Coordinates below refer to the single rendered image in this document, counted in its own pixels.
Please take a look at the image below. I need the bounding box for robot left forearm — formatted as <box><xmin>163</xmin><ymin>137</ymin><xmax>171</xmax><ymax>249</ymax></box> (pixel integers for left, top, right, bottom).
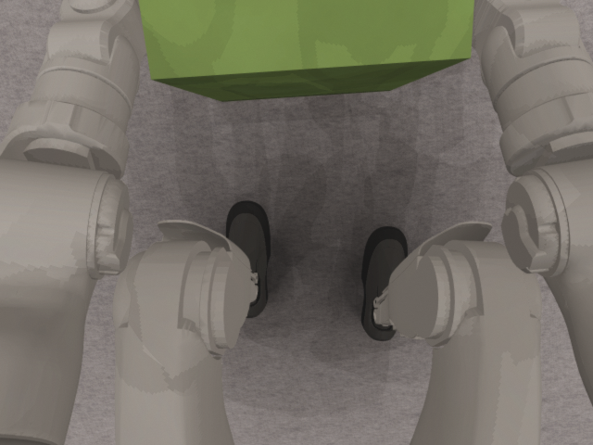
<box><xmin>0</xmin><ymin>0</ymin><xmax>146</xmax><ymax>180</ymax></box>

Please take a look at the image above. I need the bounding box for carton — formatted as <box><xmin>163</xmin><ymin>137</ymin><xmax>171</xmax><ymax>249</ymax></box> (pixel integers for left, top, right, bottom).
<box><xmin>139</xmin><ymin>0</ymin><xmax>474</xmax><ymax>102</ymax></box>

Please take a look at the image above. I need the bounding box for robot right upper arm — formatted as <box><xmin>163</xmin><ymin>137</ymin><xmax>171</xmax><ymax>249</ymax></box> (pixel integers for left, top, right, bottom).
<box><xmin>501</xmin><ymin>159</ymin><xmax>593</xmax><ymax>406</ymax></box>

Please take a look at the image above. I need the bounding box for left robot foot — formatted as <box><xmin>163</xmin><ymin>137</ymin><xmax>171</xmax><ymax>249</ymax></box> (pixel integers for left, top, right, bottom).
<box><xmin>226</xmin><ymin>201</ymin><xmax>271</xmax><ymax>318</ymax></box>

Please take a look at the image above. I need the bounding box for robot right forearm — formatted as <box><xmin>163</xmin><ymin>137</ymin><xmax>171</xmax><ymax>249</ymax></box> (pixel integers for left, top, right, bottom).
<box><xmin>472</xmin><ymin>0</ymin><xmax>593</xmax><ymax>177</ymax></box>

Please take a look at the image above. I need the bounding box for robot left shin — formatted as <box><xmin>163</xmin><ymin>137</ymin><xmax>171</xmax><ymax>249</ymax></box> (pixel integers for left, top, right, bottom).
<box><xmin>112</xmin><ymin>220</ymin><xmax>259</xmax><ymax>331</ymax></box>

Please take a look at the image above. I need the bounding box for robot left upper arm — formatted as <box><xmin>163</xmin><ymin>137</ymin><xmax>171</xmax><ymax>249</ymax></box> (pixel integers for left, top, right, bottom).
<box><xmin>0</xmin><ymin>159</ymin><xmax>133</xmax><ymax>445</ymax></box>

